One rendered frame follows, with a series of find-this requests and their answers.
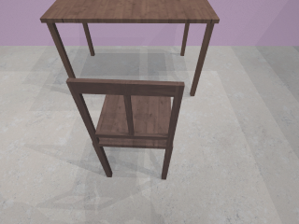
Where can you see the chair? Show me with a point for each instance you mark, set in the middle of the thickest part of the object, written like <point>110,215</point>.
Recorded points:
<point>135,114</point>

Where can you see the table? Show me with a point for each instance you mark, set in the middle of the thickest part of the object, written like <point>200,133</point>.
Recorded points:
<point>131,11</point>

